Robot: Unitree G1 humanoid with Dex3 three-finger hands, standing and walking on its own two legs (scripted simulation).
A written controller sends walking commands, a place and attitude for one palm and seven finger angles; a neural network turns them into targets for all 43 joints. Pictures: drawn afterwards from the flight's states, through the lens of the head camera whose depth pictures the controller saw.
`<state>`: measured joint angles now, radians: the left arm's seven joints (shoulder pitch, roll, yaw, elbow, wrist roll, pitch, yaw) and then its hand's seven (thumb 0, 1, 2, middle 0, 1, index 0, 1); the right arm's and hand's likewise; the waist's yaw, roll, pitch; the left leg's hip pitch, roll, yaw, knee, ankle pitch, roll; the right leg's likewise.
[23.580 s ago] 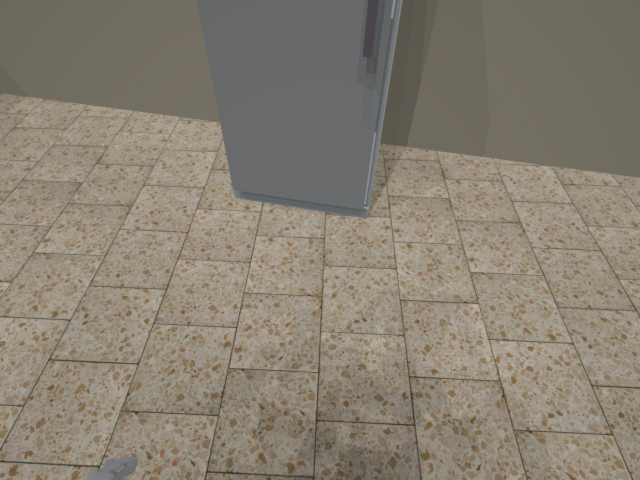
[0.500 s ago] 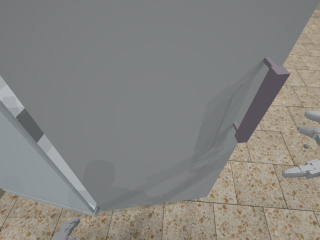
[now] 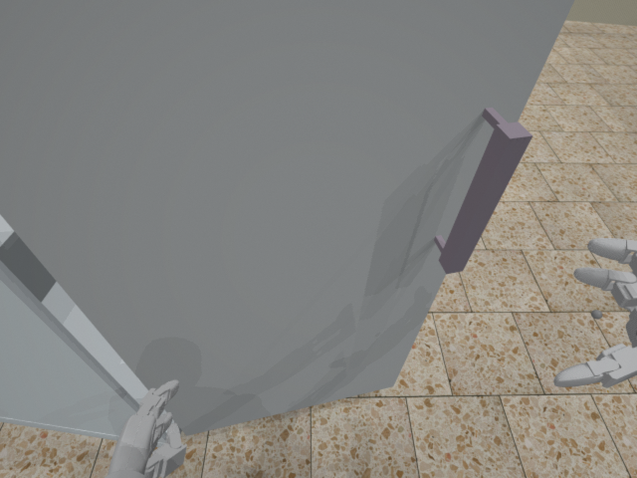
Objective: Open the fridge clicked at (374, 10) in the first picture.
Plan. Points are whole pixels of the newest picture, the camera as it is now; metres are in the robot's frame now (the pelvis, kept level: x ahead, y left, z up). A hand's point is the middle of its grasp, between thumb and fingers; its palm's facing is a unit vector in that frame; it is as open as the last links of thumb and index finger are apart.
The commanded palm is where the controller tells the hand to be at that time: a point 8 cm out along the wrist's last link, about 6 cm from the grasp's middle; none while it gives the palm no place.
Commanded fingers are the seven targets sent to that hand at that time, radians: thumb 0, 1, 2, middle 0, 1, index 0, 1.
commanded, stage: draw the hand back to the body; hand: right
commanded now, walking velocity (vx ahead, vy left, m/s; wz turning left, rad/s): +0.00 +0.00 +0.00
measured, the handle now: (468, 198) +0.44 -0.20 +0.13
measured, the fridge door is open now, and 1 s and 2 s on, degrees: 69 69 69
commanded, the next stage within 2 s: step back with the hand held close in 1.56 s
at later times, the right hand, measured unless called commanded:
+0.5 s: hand (614, 346) +0.22 -0.28 +0.14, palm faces +0.13 +0.99 -0.07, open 14.6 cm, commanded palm +0.19 -0.32 +0.16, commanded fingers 0.00 0.30 -0.32 0.24 1.00 0.24 1.00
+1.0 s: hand out of the picture +0.23 -0.28 +0.17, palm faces +0.47 +0.79 -0.39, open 10.6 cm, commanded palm +0.17 -0.31 +0.19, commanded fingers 0.00 -0.61 -0.76 0.21 0.47 0.21 0.47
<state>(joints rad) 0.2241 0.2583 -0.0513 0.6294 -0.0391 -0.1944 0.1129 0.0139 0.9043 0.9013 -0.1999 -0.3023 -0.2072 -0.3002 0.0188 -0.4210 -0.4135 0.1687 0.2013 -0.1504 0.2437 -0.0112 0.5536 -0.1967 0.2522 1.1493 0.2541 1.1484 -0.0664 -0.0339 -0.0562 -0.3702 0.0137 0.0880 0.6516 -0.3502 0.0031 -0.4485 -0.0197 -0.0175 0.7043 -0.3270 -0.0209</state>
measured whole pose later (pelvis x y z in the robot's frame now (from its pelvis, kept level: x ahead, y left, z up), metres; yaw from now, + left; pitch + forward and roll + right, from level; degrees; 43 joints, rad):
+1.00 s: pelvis +0.02 -0.01 +0.01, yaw +1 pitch -2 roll +1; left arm 0.23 0.24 -0.03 0.68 -0.01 -0.18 0.08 0.02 0.90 0.90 -0.20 -0.30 -0.21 -0.30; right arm 0.38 -0.36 -0.34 -0.30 0.06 -0.07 -0.12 0.00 -0.26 -0.59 0.23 0.67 0.23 0.67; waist -0.08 -0.06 -0.01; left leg -0.15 0.03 0.06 0.50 -0.31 -0.02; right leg -0.21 0.01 -0.05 0.54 -0.29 -0.03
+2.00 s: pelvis -0.01 -0.03 +0.01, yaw +2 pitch +0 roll +1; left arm 0.18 0.22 -0.01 0.55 -0.02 -0.02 0.10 0.01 0.91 0.90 -0.20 -0.30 -0.21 -0.30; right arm 0.57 -0.42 -0.38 -0.51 0.05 -0.13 -0.11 0.02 -0.89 -0.89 0.21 0.30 0.21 0.30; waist -0.02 -0.01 0.06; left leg -0.25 0.04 0.04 0.49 -0.24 -0.04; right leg -0.31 0.01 -0.07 0.54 -0.24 -0.06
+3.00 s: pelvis -0.19 -0.08 +0.00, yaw +0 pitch +1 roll +1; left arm 0.17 0.22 -0.02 0.58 -0.01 -0.09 0.10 0.02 0.90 0.90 -0.20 -0.30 -0.21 -0.30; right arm 0.46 -0.46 -0.43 -0.57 0.03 -0.21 -0.14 0.02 -0.88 -0.90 0.21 0.30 0.21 0.30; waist 0.00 0.10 0.06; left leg -0.33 0.06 0.02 0.63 -0.30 -0.04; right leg -0.35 -0.01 -0.02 0.59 -0.23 0.00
